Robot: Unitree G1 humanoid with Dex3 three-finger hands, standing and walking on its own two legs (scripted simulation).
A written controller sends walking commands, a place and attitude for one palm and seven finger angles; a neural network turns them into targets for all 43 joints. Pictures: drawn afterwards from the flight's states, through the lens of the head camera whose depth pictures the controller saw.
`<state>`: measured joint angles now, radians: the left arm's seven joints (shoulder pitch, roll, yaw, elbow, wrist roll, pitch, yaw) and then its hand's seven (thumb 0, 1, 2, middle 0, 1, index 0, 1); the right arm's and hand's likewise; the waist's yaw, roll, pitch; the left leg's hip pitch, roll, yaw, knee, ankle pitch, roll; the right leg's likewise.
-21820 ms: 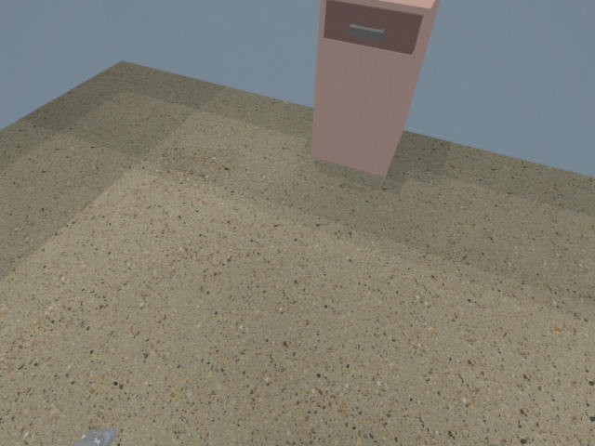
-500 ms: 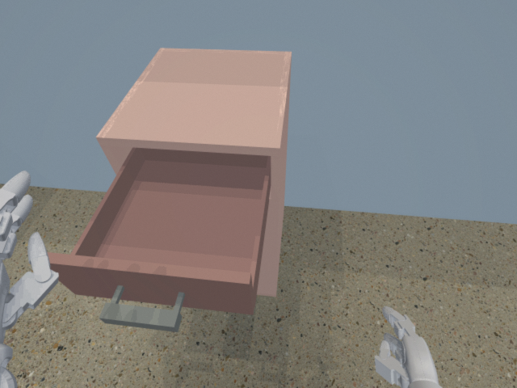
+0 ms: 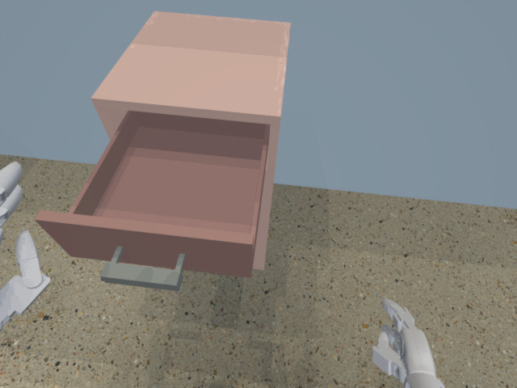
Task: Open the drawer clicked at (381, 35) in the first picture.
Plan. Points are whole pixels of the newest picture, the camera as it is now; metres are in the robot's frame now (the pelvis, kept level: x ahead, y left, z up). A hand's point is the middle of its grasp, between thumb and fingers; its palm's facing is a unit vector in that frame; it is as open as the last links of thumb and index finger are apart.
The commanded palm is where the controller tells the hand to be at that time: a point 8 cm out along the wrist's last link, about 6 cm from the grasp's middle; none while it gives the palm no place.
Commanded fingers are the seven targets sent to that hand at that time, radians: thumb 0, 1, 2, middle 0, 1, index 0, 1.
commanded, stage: step back with the hand held close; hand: left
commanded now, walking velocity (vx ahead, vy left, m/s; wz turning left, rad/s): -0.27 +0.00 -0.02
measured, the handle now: (146, 265) +0.31 +0.23 -0.06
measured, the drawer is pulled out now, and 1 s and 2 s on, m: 0.30 0.30 0.30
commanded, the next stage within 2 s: stop stepping back and stand still in 0.82 s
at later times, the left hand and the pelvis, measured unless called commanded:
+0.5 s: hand (18, 334) +0.14 +0.23 +0.18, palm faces +0.40 -0.79 -0.46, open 7.4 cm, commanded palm +0.07 +0.27 +0.19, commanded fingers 0.00 0.90 0.90 -0.20 -0.30 -0.20 -0.30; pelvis -0.06 -0.01 -0.01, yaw +1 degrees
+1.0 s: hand out of the picture +0.04 +0.21 +0.17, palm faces +0.35 -0.81 -0.48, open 7.4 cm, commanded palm -0.03 +0.25 +0.19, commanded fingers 0.00 0.90 0.90 -0.20 -0.30 -0.20 -0.30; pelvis -0.15 -0.03 +0.00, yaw +0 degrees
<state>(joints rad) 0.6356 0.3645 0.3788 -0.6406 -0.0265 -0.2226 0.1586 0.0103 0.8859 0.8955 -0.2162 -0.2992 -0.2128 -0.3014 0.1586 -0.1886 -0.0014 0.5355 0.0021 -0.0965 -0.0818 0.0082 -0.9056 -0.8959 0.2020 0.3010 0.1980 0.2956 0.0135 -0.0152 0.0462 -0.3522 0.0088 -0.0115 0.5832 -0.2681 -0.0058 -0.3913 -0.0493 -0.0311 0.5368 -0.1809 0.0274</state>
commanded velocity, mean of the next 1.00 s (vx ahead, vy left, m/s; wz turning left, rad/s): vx -0.32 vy -0.01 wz -0.03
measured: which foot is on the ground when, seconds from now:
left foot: down 0.00-0.62, up 0.64-0.84, down 0.86-1.00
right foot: down 0.00-0.44, up 0.46-0.56, down 0.58-0.88, up 0.90-1.00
